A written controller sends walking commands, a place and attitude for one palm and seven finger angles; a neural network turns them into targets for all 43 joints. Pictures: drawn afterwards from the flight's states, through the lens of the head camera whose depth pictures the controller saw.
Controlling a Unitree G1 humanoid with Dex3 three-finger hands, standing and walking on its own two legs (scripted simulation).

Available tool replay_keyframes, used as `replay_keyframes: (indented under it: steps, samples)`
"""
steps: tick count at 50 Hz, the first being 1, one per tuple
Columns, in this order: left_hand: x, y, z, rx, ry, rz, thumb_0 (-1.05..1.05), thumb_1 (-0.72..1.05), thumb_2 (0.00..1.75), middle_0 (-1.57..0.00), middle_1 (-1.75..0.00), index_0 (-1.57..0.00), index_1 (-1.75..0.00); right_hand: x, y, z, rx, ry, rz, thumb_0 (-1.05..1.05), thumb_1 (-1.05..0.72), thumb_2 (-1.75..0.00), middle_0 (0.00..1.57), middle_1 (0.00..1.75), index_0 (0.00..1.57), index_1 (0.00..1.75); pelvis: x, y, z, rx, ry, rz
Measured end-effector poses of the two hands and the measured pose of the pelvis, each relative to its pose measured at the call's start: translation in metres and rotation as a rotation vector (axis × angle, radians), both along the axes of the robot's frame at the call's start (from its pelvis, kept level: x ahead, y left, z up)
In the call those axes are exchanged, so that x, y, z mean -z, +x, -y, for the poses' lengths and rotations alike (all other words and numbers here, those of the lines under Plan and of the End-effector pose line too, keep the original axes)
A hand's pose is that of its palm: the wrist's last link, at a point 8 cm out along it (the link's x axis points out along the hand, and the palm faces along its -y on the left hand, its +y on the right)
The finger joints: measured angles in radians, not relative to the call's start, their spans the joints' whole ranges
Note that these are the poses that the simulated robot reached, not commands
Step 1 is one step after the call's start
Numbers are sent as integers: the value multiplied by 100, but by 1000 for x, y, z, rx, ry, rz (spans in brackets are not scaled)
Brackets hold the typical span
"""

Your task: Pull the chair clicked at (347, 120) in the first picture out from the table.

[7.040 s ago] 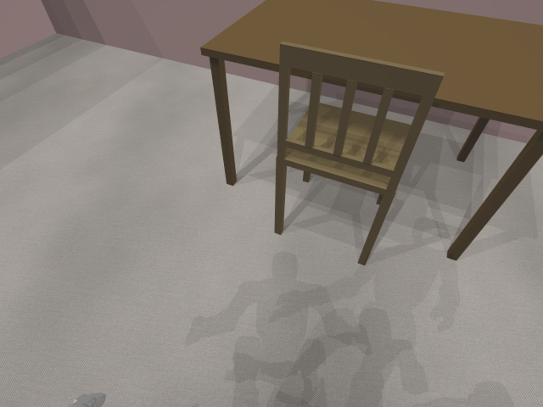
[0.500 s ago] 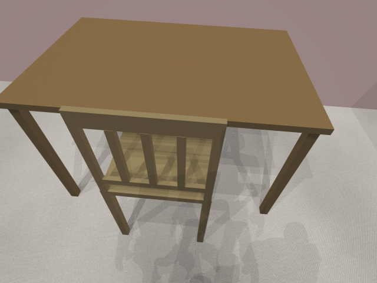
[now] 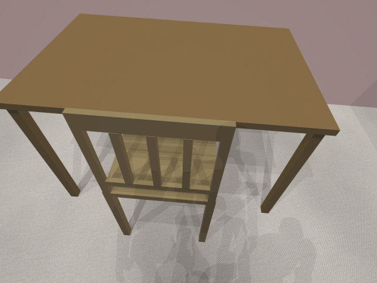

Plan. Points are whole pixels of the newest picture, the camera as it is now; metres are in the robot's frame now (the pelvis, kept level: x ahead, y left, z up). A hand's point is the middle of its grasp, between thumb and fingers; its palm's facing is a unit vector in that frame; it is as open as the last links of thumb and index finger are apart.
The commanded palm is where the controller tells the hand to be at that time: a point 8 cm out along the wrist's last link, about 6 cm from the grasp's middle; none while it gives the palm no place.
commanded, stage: come to a stop and stand still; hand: left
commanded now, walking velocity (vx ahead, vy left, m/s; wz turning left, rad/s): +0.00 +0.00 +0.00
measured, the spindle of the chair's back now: (154, 162) +0.46 +0.13 -0.10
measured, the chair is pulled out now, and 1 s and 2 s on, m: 0.00 0.00 0.00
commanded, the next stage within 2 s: look again from close up in 0.06 s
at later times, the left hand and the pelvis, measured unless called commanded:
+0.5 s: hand out of the picture +0.01 +0.19 -0.17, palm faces +0.03 -0.96 -0.27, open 7.4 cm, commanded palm none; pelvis -0.01 +0.00 -0.01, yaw +1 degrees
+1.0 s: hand out of the picture -0.01 +0.17 -0.17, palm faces +0.01 -0.97 -0.22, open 7.4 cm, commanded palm none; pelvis -0.02 -0.01 +0.00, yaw +1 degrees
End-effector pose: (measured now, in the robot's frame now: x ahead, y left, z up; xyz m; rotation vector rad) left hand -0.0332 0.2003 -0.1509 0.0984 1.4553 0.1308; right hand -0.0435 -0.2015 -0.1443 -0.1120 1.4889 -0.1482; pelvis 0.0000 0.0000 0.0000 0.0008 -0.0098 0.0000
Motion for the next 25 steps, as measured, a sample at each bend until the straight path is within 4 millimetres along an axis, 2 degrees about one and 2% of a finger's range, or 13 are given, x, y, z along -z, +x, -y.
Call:
replay_keyframes:
  steps: [9,18,25]
  samples:
    - [1,5,-2,7,0,17,0,91,89,-20,-29,-20,-30,1,21,-1,-12,-2,54,0,-91,-90,20,30,20,29,1,1,-2,-3,3,-5]
    - [-7,20,-33,13,100,87,1,91,89,-20,-29,-20,-30,7,57,27,-45,-37,152,1,-91,-90,20,30,20,29,7,-7,-1,-28,3,-19]
    - [-13,37,-39,27,134,137,0,91,89,-20,-29,-20,-30,7,88,36,-67,-35,234,1,-91,-90,20,30,20,29,6,-10,2,-21,3,-3]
